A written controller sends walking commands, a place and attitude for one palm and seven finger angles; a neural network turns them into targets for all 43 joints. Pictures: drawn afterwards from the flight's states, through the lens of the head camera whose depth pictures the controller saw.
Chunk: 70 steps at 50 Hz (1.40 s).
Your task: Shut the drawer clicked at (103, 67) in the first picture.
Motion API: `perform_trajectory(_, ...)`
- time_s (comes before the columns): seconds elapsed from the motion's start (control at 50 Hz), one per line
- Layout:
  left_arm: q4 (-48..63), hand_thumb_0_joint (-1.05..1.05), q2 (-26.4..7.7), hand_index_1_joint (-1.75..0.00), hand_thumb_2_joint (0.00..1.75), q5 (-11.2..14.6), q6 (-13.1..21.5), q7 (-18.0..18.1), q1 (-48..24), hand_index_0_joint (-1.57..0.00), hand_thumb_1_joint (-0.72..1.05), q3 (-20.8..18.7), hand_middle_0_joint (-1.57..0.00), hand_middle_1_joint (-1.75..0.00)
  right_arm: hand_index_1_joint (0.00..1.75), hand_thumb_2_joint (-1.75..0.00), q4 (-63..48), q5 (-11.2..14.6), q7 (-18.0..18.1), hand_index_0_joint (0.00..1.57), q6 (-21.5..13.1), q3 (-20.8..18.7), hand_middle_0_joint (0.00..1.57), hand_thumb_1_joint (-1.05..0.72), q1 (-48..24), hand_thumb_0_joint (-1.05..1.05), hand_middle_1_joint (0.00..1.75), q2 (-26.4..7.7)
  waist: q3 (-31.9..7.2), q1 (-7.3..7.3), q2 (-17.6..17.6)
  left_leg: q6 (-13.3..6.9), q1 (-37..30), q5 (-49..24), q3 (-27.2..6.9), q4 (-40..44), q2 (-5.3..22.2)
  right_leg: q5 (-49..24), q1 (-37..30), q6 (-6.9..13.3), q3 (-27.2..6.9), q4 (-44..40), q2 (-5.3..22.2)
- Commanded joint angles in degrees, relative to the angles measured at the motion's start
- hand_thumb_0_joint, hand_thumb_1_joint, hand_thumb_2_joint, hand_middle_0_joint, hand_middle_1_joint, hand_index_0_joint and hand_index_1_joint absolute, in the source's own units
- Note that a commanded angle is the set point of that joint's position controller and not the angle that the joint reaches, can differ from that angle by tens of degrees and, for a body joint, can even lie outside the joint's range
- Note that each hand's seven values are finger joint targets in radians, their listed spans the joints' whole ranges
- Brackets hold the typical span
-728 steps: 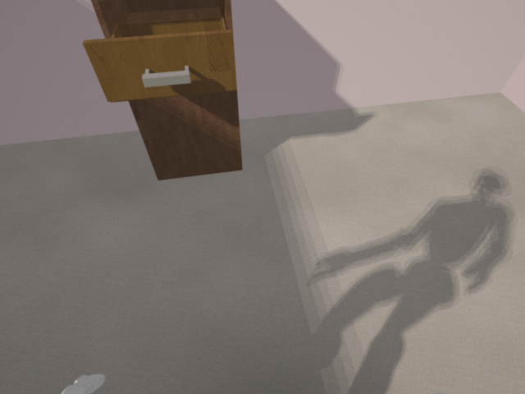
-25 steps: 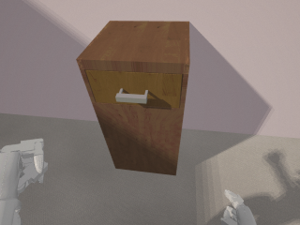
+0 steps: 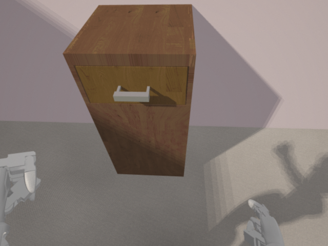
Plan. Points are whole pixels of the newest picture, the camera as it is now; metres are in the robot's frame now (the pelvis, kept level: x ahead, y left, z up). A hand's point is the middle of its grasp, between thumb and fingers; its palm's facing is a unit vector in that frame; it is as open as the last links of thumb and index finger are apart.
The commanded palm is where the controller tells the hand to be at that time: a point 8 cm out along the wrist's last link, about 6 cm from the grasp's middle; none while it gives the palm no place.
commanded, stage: step back with the hand held close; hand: left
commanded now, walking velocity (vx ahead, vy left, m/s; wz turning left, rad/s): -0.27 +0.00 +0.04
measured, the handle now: (132, 92) +0.63 +0.17 -0.01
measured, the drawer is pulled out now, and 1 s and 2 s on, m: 0.00 0.00 0.00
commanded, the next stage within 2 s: stop stepping back and stand still in 1.34 s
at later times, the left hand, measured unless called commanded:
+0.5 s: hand (8, 226) +0.12 +0.25 +0.15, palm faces +0.38 -0.79 -0.48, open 3.2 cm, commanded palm +0.06 +0.29 +0.17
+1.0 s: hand out of the picture +0.06 +0.25 +0.15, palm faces +0.38 -0.79 -0.48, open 3.2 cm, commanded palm -0.01 +0.29 +0.17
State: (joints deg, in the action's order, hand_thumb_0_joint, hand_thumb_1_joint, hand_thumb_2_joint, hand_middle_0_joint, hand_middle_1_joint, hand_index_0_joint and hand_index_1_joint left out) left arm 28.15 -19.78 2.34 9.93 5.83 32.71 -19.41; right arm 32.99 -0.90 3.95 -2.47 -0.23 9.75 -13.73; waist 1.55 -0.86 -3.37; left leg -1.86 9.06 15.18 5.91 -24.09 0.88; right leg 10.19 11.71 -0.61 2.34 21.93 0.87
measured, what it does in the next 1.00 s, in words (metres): shifts its weight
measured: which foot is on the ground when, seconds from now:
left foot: down 0.00-1.00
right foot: down 0.00-0.98, up 1.00-1.00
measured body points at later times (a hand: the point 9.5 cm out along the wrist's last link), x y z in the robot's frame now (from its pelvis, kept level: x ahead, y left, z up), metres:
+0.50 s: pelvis -0.06 +0.01 -0.01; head -0.04 +0.01 +0.43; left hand +0.10 +0.29 +0.18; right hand +0.12 -0.23 -0.09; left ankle -0.02 +0.09 -0.74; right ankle +0.01 -0.13 -0.74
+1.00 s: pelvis -0.13 +0.00 -0.02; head -0.09 +0.03 +0.42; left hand +0.04 +0.29 +0.18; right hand +0.07 -0.23 -0.09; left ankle -0.03 +0.09 -0.74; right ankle -0.01 -0.13 -0.74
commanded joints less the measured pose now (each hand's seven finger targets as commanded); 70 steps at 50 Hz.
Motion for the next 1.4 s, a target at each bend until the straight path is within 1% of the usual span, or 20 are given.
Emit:
perform_trajectory(0.0,12.66,0.00,-10.94,-1.60,0.90,0.35,3.98,1.35,3.53,-1.40,0.90,-8.75,-1.40,-1.60,0.30,-0.90,-10.22,0.74,0.44,0.20,-1.38,-3.06,0.20,-0.90,-5.03,0.00,0.30,-6.00,-11.61,-0.19,2.94,-0.39,2.56,-21.08,-5.28,2.34,3.15,-23.87,-8.47,0.73,-3.71,3.27,2.43)
perform_trajectory(0.12,15.40,0.00,-11.55,-1.60,0.90,0.15,4.39,1.66,4.31,-1.40,0.90,-9.23,-1.40,-1.60,0.30,-0.90,-11.56,0.91,0.83,0.20,-1.07,-3.50,0.20,-0.90,-5.21,0.00,0.30,-6.23,-11.46,-0.39,-0.35,-0.92,7.22,-19.94,-6.60,3.27,4.41,-22.47,-8.60,-0.05,-3.51,7.75,1.62)
perform_trajectory(0.32,16.02,0.00,-11.04,-1.60,0.90,-1.17,5.75,2.55,1.12,-1.40,0.90,-9.54,-1.40,-1.60,0.30,-0.90,-11.57,0.99,0.97,0.20,-3.11,-3.58,0.20,-0.90,-3.86,0.00,0.30,-6.67,-5.26,0.64,1.38,-3.49,24.93,9.54,-9.15,6.59,5.52,-9.80,-10.99,-0.18,-6.07,10.77,1.25)
perform_trajectory(0.44,16.61,0.00,-10.81,-1.60,0.90,-1.14,7.17,3.21,1.38,-1.40,0.90,-9.12,-1.40,-1.60,0.30,-0.90,-10.77,0.84,0.77,0.20,-4.12,-3.40,0.20,-0.90,-2.72,0.00,0.30,-6.04,-4.98,1.44,5.37,-2.43,20.14,13.08,-7.97,0.62,2.61,2.47,-1.72,1.44,-10.33,1.66,4.27)
perform_trajectory(0.52,16.69,0.00,-11.15,-1.60,0.90,-1.43,8.07,3.75,1.16,-1.40,0.90,-9.61,-1.40,-1.60,0.30,-0.90,-10.53,0.60,1.01,0.20,-4.69,-3.41,0.20,-0.90,-3.07,0.00,0.30,-6.65,-4.45,1.48,1.60,-3.12,22.93,16.82,-10.34,4.27,4.58,7.22,-2.44,0.64,-8.06,3.06,2.23)
perform_trajectory(0.62,17.00,0.00,-11.80,-1.60,0.90,-2.81,9.27,3.60,2.43,-1.40,0.90,-11.70,-1.40,-1.60,0.30,-0.90,-11.01,0.86,1.05,0.20,-6.08,-3.82,0.20,-0.90,-4.20,0.00,0.30,-6.72,-6.01,0.46,-7.17,-6.19,36.20,19.89,-15.77,11.36,10.70,-7.89,-15.93,-1.12,-4.45,20.32,-3.34)
perform_trajectory(0.74,17.97,0.00,-11.05,-1.60,0.90,-1.89,9.94,2.31,1.67,-1.40,0.90,-11.16,-1.40,-1.60,0.30,-0.90,-9.58,0.62,0.55,0.20,-6.29,-4.27,0.20,-0.90,-2.75,0.00,0.30,-6.27,-7.24,1.49,2.29,-3.70,28.59,12.49,-10.21,0.51,4.95,-16.50,-7.80,0.84,-12.62,13.79,0.81)
perform_trajectory(0.82,17.92,0.00,-12.95,-1.60,0.90,-1.49,9.94,2.67,0.75,-1.40,0.90,-11.90,-1.40,-1.60,0.30,-0.90,-8.85,0.21,0.01,0.20,-5.21,-4.71,0.20,-0.90,-2.27,0.00,0.30,-5.86,-6.70,1.97,8.29,-1.63,21.27,15.27,-8.32,-8.22,1.05,2.17,4.32,3.78,-20.32,1.30,6.35)
perform_trajectory(0.88,17.68,0.00,-12.65,-1.60,0.90,-0.72,10.25,3.38,1.74,-1.40,0.90,-11.04,-1.40,-1.60,0.30,-0.90,-7.97,0.29,-0.41,0.20,-4.00,-4.36,0.20,-0.90,-1.99,0.00,0.30,-4.89,-7.86,2.53,9.09,-0.59,11.54,9.14,-8.20,-10.33,0.08,7.06,13.12,4.43,-17.31,-2.10,7.66)
perform_trajectory(0.92,18.75,0.00,-12.99,-1.60,0.90,-0.83,11.01,3.70,2.55,-1.40,0.90,-11.63,-1.40,-1.60,0.30,-0.90,-8.47,0.22,0.05,0.20,-4.09,-4.41,0.20,-0.90,-2.53,0.00,0.30,-5.65,-7.87,2.76,2.88,-2.18,14.14,11.92,-12.10,-2.41,3.29,7.82,11.03,2.35,-12.18,2.83,3.16)
perform_trajectory(0.98,19.12,0.00,-11.92,-1.60,0.90,-2.19,11.68,3.40,2.64,-1.40,0.90,-13.39,-1.40,-1.60,0.30,-0.90,-9.74,0.20,0.81,0.20,-6.08,-4.59,0.20,-0.90,-4.68,0.00,0.30,-6.82,-8.41,1.44,-12.69,-8.86,38.41,29.36,-25.46,16.82,17.97,5.21,-10.38,-1.40,-4.40,32.21,-7.26)
perform_trajectory(1.04,17.05,0.00,-11.62,-1.60,0.90,-1.41,11.32,3.17,3.56,-1.40,0.90,-13.36,-1.40,-1.60,0.30,-0.90,-8.41,0.15,0.33,0.20,-7.66,-5.23,0.20,-0.90,-4.02,0.00,0.30,-6.01,-6.47,1.10,-6.08,-8.71,32.70,21.18,-21.93,12.93,18.67,14.58,-4.62,-0.67,-6.06,33.27,-6.83)
perform_trajectory(1.1,17.95,0.00,-9.96,-1.60,0.90,0.55,11.36,2.35,4.52,-1.40,0.90,-9.70,-1.40,-1.60,0.30,-0.90,-5.66,-0.62,-0.72,0.20,-8.74,-4.47,0.20,-0.90,-2.37,0.00,0.30,-4.89,-6.77,0.77,-7.08,-4.15,15.24,9.88,-17.02,9.55,14.49,19.08,3.17,1.30,-3.02,11.72,-4.11)
perform_trajectory(1.12,18.94,0.00,-9.51,-1.60,0.90,0.36,11.89,2.22,2.42,-1.40,0.90,-8.50,-1.40,-1.60,0.30,-0.90,-4.64,-0.83,-0.82,0.20,-8.92,-4.43,0.20,-0.90,-2.29,0.00,0.30,-4.66,-6.27,1.30,-7.76,-2.82,10.51,4.49,-15.16,6.45,13.24,14.88,5.17,1.40,-4.46,2.87,-2.27)
perform_trajectory(1.16,18.65,0.00,-12.07,-1.60,0.90,0.12,13.05,1.93,-1.97,-1.40,0.90,-8.43,-1.40,-1.60,0.30,-0.90,-2.97,-0.93,-0.62,0.20,-8.25,-3.70,0.20,-0.90,-1.92,0.00,0.30,-3.75,-8.65,1.61,2.64,1.30,-0.07,-7.33,-7.35,-4.77,6.64,-2.01,11.92,3.64,-14.35,-6.33,5.13)
perform_trajectory(1.18,18.74,0.00,-14.65,-1.60,0.90,0.16,13.41,2.31,-4.68,-1.40,0.90,-10.02,-1.40,-1.60,0.30,-0.90,-3.28,-1.33,0.14,0.20,-8.27,-3.37,0.20,-0.90,-2.84,0.00,0.30,-3.80,-9.63,1.24,4.95,2.33,-3.01,-10.23,-4.49,-7.34,5.68,-12.12,13.41,4.05,-14.32,-4.99,7.99)
perform_trajectory(1.22,20.25,0.00,-13.49,-1.60,0.90,-0.17,12.62,2.42,-8.05,-1.40,0.90,-7.70,-1.40,-1.60,0.30,-0.90,-3.58,0.24,0.83,0.20,-8.56,-3.76,0.20,-0.90,-3.25,0.00,0.30,-3.60,-15.49,2.20,10.03,1.41,-9.39,-17.74,-2.43,-7.31,3.18,-26.86,11.00,-1.99,-9.21,-1.64,5.18)
perform_trajectory(1.28,18.44,0.00,-15.05,-1.60,0.90,0.94,12.26,1.46,1.19,-1.40,0.90,-11.30,-1.40,-1.60,0.30,-0.90,-6.35,0.35,0.85,0.20,-7.67,-3.18,0.20,-0.90,-4.89,0.00,0.30,-4.71,-14.29,1.15,-0.47,-0.41,-11.38,-20.55,-5.88,-1.84,6.82,-8.30,13.39,-2.72,-4.23,2.11,-0.69)
perform_trajectory(1.32,16.88,0.00,-15.03,-1.60,0.90,1.99,11.93,0.72,5.18,-1.40,0.90,-12.88,-1.40,-1.60,0.30,-0.90,-8.23,-0.25,0.46,0.20,-7.16,-3.14,0.20,-0.90,-7.08,0.00,0.30,-5.22,-11.98,0.32,-8.44,-1.45,0.03,-8.88,-10.68,7.72,10.03,6.59,7.26,-1.05,-2.17,6.61,-4.34)
perform_trajectory(1.38,16.38,0.00,-15.68,-1.60,0.90,3.64,11.79,0.29,9.08,-1.40,0.90,-15.26,-1.40,-1.60,0.30,-0.90,-9.33,-0.56,-0.07,0.20,-6.41,-3.68,0.20,-0.90,-6.70,0.00,0.30,-5.53,-9.33,0.00,-8.81,0.17,15.29,14.86,-12.87,14.60,12.00,17.68,-1.92,2.51,-1.37,7.99,-5.36)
